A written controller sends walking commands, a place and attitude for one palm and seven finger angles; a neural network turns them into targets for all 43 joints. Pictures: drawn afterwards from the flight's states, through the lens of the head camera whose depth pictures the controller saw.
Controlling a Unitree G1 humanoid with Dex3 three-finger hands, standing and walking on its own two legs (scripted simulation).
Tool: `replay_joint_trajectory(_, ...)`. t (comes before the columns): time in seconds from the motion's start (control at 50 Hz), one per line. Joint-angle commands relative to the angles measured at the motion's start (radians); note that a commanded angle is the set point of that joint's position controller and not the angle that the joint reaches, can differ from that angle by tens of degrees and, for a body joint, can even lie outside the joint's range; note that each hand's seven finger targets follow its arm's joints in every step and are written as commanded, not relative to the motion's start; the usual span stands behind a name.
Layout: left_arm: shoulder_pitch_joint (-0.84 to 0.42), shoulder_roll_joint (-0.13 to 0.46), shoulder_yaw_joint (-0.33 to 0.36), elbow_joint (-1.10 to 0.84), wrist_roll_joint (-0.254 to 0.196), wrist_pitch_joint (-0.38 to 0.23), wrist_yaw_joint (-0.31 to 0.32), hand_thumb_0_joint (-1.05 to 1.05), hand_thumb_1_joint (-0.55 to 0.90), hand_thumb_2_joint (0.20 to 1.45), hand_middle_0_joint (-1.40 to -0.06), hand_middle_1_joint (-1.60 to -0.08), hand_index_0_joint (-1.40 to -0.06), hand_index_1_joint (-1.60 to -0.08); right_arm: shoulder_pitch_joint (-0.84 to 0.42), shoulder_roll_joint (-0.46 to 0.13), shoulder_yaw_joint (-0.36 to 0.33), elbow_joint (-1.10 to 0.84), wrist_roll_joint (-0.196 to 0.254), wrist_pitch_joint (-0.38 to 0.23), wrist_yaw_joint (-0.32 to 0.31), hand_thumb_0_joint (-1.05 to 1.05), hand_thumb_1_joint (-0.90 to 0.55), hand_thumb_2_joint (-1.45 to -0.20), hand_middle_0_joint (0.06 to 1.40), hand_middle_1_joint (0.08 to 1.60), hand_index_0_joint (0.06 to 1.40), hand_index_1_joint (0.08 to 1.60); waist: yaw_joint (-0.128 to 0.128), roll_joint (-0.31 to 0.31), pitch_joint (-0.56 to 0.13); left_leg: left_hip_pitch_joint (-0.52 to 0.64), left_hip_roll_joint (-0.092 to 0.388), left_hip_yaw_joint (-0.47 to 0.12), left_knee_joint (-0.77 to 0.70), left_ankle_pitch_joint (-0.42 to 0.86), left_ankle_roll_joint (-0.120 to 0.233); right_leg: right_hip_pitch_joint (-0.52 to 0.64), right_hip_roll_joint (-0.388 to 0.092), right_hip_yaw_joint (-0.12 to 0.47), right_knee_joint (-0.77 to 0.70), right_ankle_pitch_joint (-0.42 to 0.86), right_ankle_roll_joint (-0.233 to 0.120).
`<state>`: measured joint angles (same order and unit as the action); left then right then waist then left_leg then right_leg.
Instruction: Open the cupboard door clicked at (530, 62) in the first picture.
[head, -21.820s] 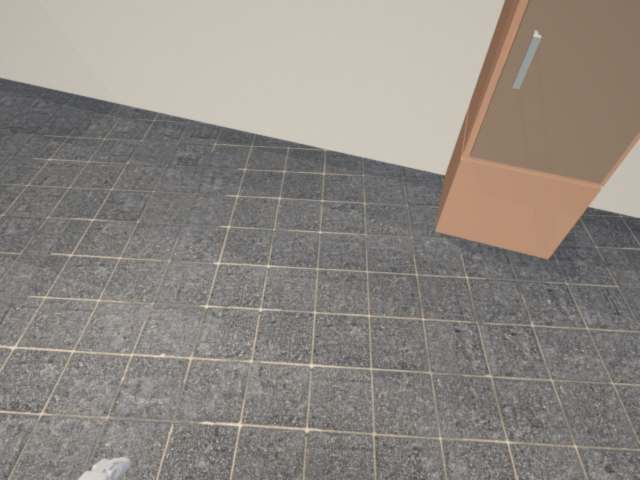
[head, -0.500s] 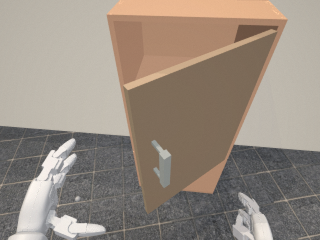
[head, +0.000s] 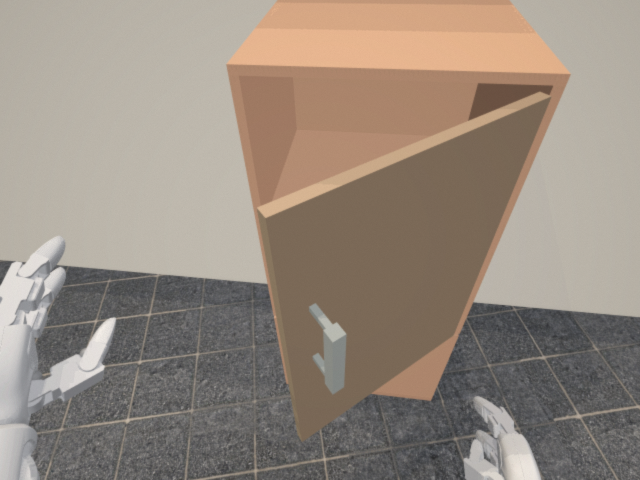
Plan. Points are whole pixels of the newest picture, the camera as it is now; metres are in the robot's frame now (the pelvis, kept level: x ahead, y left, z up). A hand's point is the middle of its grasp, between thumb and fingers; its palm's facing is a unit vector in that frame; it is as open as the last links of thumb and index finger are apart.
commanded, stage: draw the hand back to the body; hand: left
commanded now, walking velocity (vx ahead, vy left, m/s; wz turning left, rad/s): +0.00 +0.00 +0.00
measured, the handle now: (326, 349) +0.29 +0.03 +0.01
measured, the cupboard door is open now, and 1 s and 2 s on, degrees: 41 41 41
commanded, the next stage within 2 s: step back with the hand held close in 0.44 s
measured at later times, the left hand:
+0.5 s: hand (83, 344) +0.18 +0.24 +0.17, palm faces +0.45 -0.80 -0.40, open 7.4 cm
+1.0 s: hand (50, 380) +0.15 +0.26 +0.16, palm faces +0.35 -0.78 -0.51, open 7.4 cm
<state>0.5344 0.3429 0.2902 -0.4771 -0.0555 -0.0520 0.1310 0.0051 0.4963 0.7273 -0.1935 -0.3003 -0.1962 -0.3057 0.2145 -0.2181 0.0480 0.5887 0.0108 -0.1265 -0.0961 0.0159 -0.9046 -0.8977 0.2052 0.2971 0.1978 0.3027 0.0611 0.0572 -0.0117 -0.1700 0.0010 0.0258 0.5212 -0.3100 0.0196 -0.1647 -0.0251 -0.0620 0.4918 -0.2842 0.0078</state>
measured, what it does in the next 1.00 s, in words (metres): shifts its weight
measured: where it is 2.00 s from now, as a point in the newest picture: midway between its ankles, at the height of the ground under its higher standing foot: outside the picture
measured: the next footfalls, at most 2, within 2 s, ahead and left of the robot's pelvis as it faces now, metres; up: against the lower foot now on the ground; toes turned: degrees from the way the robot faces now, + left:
right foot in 1.38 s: -0.05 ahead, -0.11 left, +0.00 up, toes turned +11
left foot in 1.68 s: -0.14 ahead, +0.12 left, +0.00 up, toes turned +8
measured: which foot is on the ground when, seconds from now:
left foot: down 0.00-1.00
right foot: down 0.00-1.00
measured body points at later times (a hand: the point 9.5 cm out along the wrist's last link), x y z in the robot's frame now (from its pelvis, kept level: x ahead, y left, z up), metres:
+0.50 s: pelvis +0.00 -0.01 +0.01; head -0.02 -0.04 +0.46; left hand +0.15 +0.28 +0.19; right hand +0.19 -0.23 -0.08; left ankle -0.02 +0.10 -0.74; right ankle -0.01 -0.12 -0.74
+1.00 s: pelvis -0.05 +0.00 +0.00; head -0.03 +0.01 +0.45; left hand +0.13 +0.30 +0.19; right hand +0.12 -0.25 -0.07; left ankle -0.02 +0.10 -0.74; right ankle -0.01 -0.12 -0.74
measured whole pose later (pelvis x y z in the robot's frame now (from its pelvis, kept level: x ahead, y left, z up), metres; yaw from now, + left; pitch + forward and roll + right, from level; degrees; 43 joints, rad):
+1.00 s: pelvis -0.05 +0.00 +0.00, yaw -1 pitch +0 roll -1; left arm 0.58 0.44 0.42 -0.53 -0.06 -0.14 0.14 0.02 0.89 0.90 -0.21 -0.30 -0.22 -0.31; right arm 0.16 -0.23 -0.02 0.55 0.02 0.00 -0.09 0.01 -0.91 -0.90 0.20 0.30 0.20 0.30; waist -0.01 0.00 0.05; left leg -0.29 0.01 0.04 0.51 -0.21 0.03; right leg -0.28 -0.02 -0.05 0.47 -0.17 0.01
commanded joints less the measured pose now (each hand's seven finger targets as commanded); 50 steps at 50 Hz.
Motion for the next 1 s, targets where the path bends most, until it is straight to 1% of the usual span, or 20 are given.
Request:
replay_joint_trajectory(0.0, -0.103, 0.179, 0.166, -0.192, -0.005, -0.072, 0.021, 0.000, 0.830, 0.870, -0.198, -0.300, -0.198, -0.300, -0.136, -0.100, -0.048, -0.149, -0.002, -0.055, -0.003, 0.000, -0.900, -0.900, 0.200, 0.300, 0.200, 0.300, 0.008, 0.014, -0.043, 0.006, 0.019, -0.024, -0.119, 0.283, -0.010, 0.058, 0.019, 0.004, -0.084, 0.226, -0.026)
replay_joint_trajectory(0.04, -0.131, 0.194, 0.189, -0.199, -0.007, -0.077, 0.022, 0.000, 0.900, 0.900, -0.200, -0.300, -0.200, -0.300, -0.141, -0.102, -0.052, -0.143, -0.003, -0.055, -0.002, 0.000, -0.900, -0.900, 0.200, 0.300, 0.200, 0.300, 0.009, 0.025, -0.058, 0.025, 0.017, -0.017, -0.125, 0.282, -0.008, 0.068, 0.019, 0.007, -0.095, 0.231, -0.025)
replay_joint_trajectory(0.06, -0.126, 0.177, 0.174, -0.179, -0.003, -0.077, 0.019, 0.000, 0.900, 0.900, -0.200, -0.300, -0.200, -0.300, -0.144, -0.106, -0.053, -0.136, -0.004, -0.056, -0.001, 0.000, -0.900, -0.900, 0.200, 0.300, 0.200, 0.300, 0.009, 0.041, -0.044, 0.023, 0.016, -0.020, -0.129, 0.300, -0.009, 0.073, 0.019, 0.005, -0.099, 0.236, -0.027)
replay_joint_trajectory(0.12, -0.092, 0.121, 0.124, -0.136, -0.010, -0.068, 0.005, 0.000, 0.900, 0.900, -0.200, -0.300, -0.200, -0.300, -0.143, -0.110, -0.060, -0.133, -0.003, -0.046, 0.010, 0.000, -0.900, -0.900, 0.200, 0.300, 0.200, 0.300, 0.002, 0.000, -0.026, 0.039, 0.021, -0.015, -0.137, 0.307, -0.005, 0.063, 0.020, 0.006, -0.111, 0.243, -0.019)
replay_joint_trajectory(0.22, -0.101, 0.162, 0.154, -0.162, -0.007, -0.076, 0.006, 0.000, 0.900, 0.900, -0.200, -0.300, -0.200, -0.300, -0.153, -0.111, -0.068, -0.136, -0.008, -0.035, 0.010, 0.000, -0.900, -0.900, 0.200, 0.300, 0.200, 0.300, 0.010, -0.039, -0.070, 0.054, 0.015, -0.009, -0.143, 0.309, 0.002, 0.098, 0.020, 0.012, -0.119, 0.269, -0.018)
replay_joint_trajectory(0.28, -0.118, 0.181, 0.169, -0.195, -0.005, -0.081, 0.010, 0.000, 0.900, 0.900, -0.200, -0.300, -0.200, -0.300, -0.160, -0.105, -0.064, -0.135, -0.009, -0.037, 0.005, 0.000, -0.900, -0.900, 0.200, 0.300, 0.200, 0.300, 0.013, 0.002, -0.085, 0.063, 0.009, -0.005, -0.140, 0.324, 0.002, 0.114, 0.016, 0.016, -0.120, 0.293, -0.019)
replay_joint_trajectory(0.36, -0.125, 0.188, 0.172, -0.187, -0.001, -0.081, 0.013, 0.000, 0.900, 0.900, -0.200, -0.300, -0.200, -0.300, -0.165, -0.102, -0.063, -0.122, -0.008, -0.045, 0.003, 0.000, -0.900, -0.900, 0.200, 0.300, 0.200, 0.300, 0.011, 0.029, -0.050, 0.067, 0.008, -0.005, -0.143, 0.306, -0.002, 0.095, 0.019, 0.015, -0.139, 0.274, -0.021)
replay_joint_trajectory(0.52, -0.117, 0.148, 0.143, -0.123, -0.008, -0.079, 0.003, 0.000, 0.900, 0.900, -0.200, -0.300, -0.200, -0.300, -0.169, -0.101, -0.068, -0.118, -0.005, -0.037, 0.007, 0.000, -0.900, -0.900, 0.200, 0.300, 0.200, 0.300, 0.006, -0.030, -0.003, 0.065, 0.012, -0.002, -0.162, 0.246, 0.003, 0.071, 0.023, 0.018, -0.162, 0.215, -0.013)
replay_joint_trajectory(0.54, -0.206, 0.190, 0.173, -0.126, -0.008, -0.081, 0.009, 0.000, 0.900, 0.900, -0.200, -0.300, -0.200, -0.300, -0.170, -0.107, -0.068, -0.110, -0.003, -0.035, 0.004, 0.000, -0.900, -0.900, 0.200, 0.300, 0.200, 0.300, 0.000, -0.021, -0.016, 0.068, 0.010, 0.000, -0.162, 0.228, 0.006, 0.069, 0.022, 0.025, -0.171, 0.198, -0.014)
replay_joint_trajectory(0.56, -0.377, 0.357, 0.330, -0.159, 0.009, -0.134, 0.021, 0.000, 0.900, 0.900, -0.200, -0.300, -0.200, -0.300, -0.134, -0.113, -0.055, -0.149, 0.008, -0.016, 0.005, 0.000, -0.900, -0.900, 0.200, 0.300, 0.200, 0.300, -0.037, 0.014, 0.092, -0.020, 0.026, -0.026, -0.148, 0.151, 0.015, -0.011, -0.026, 0.085, -0.214, 0.210, -0.010)
replay_joint_trajectory(0.58, -0.225, 0.241, 0.248, -0.068, 0.000, -0.133, 0.004, 0.000, 0.900, 0.900, -0.200, -0.300, -0.200, -0.300, -0.142, -0.110, -0.068, -0.126, 0.002, -0.005, 0.004, 0.000, -0.900, -0.900, 0.200, 0.300, 0.200, 0.300, -0.040, -0.081, 0.038, -0.009, 0.031, -0.036, -0.111, 0.168, 0.019, -0.011, -0.044, 0.088, -0.217, 0.235, -0.011)
replay_joint_trajectory(0.6, -0.133, 0.211, 0.220, -0.041, 0.000, -0.125, -0.004, 0.000, 0.900, 0.900, -0.200, -0.300, -0.200, -0.300, -0.150, -0.114, -0.073, -0.129, -0.003, 0.008, 0.007, 0.000, -0.900, -0.900, 0.200, 0.300, 0.200, 0.300, -0.039, -0.126, 0.013, 0.020, 0.029, -0.024, -0.098, 0.207, 0.020, -0.010, -0.048, 0.093, -0.217, 0.289, -0.011)
replay_joint_trajectory(0.64, -0.087, 0.181, 0.182, -0.078, 0.001, -0.124, -0.012, 0.000, 0.900, 0.900, -0.200, -0.300, -0.200, -0.300, -0.157, -0.123, -0.078, -0.147, -0.004, 0.029, 0.014, 0.000, -0.900, -0.900, 0.200, 0.300, 0.200, 0.300, -0.047, -0.096, -0.027, 0.022, 0.030, -0.016, -0.086, 0.260, 0.014, -0.001, -0.058, 0.083, -0.188, 0.346, -0.009)
replay_joint_trajectory(0.66, -0.074, 0.180, 0.178, -0.115, 0.003, -0.132, -0.010, 0.000, 0.900, 0.900, -0.200, -0.300, -0.200, -0.300, -0.160, -0.130, -0.081, -0.150, -0.005, 0.034, 0.012, 0.000, -0.900, -0.900, 0.200, 0.300, 0.200, 0.300, -0.045, -0.028, -0.060, 0.019, 0.036, -0.018, -0.092, 0.323, 0.011, 0.032, -0.058, 0.062, -0.158, 0.395, -0.010)
replay_joint_trajectory(0.68, -0.042, 0.184, 0.183, -0.131, 0.003, -0.130, -0.007, 0.000, 0.900, 0.900, -0.200, -0.300, -0.200, -0.300, -0.155, -0.130, -0.082, -0.159, -0.006, 0.042, 0.013, 0.000, -0.900, -0.900, 0.200, 0.300, 0.200, 0.300, -0.045, -0.009, -0.093, 0.020, 0.045, -0.018, -0.095, 0.371, 0.008, 0.050, -0.053, 0.061, -0.131, 0.424, -0.008)
replay_joint_trajectory(0.78, 0.019, 0.249, 0.247, -0.242, 0.001, -0.129, 0.015, 0.000, 0.900, 0.900, -0.200, -0.300, -0.200, -0.300, -0.150, -0.125, -0.096, -0.189, 0.000, 0.072, 0.009, 0.000, -0.900, -0.900, 0.200, 0.300, 0.200, 0.300, -0.046, -0.037, -0.196, -0.019, 0.061, -0.027, -0.071, 0.457, -0.001, 0.109, -0.053, 0.061, -0.050, 0.536, -0.009)
replay_joint_trajectory(0.84, 0.037, 0.267, 0.275, -0.260, -0.001, -0.137, 0.027, 0.000, 0.900, 0.900, -0.200, -0.300, -0.200, -0.300, -0.151, -0.118, -0.101, -0.201, 0.004, 0.081, 0.003, 0.000, -0.900, -0.900, 0.200, 0.300, 0.200, 0.300, -0.049, -0.045, -0.185, -0.062, 0.064, -0.032, -0.065, 0.412, -0.002, 0.084, -0.054, 0.071, -0.038, 0.502, -0.009)
replay_joint_trajectory(0.86, 0.038, 0.280, 0.287, -0.259, 0.000, -0.140, 0.032, 0.000, 0.900, 0.900, -0.200, -0.300, -0.200, -0.300, -0.159, -0.123, -0.104, -0.196, 0.003, 0.083, -0.002, 0.000, -0.900, -0.900, 0.200, 0.300, 0.200, 0.300, -0.048, 0.004, -0.164, -0.086, 0.067, -0.042, -0.074, 0.401, 0.001, 0.078, -0.056, 0.071, -0.033, 0.482, -0.011)
replay_joint_trajectory(0.88, 0.051, 0.270, 0.285, -0.258, -0.001, -0.141, 0.034, 0.000, 0.900, 0.900, -0.200, -0.300, -0.200, -0.300, -0.150, -0.118, -0.102, -0.201, 0.004, 0.082, -0.002, 0.000, -0.900, -0.900, 0.200, 0.300, 0.200, 0.300, -0.048, -0.004, -0.169, -0.103, 0.074, -0.053, -0.087, 0.386, 0.001, 0.086, -0.045, 0.066, -0.021, 0.448, -0.008)
replay_joint_trajectory(0.98, 0.056, 0.239, 0.267, -0.229, 0.003, -0.153, 0.036, 0.000, 0.900, 0.900, -0.200, -0.300, -0.200, -0.300, -0.142, -0.128, -0.103, -0.200, 0.003, 0.070, -0.003, 0.000, -0.900, -0.900, 0.200, 0.300, 0.200, 0.300, -0.051, 0.027, -0.098, -0.248, 0.105, -0.084, -0.150, 0.159, 0.025, 0.074, -0.017, 0.075, 0.004, 0.248, 0.004)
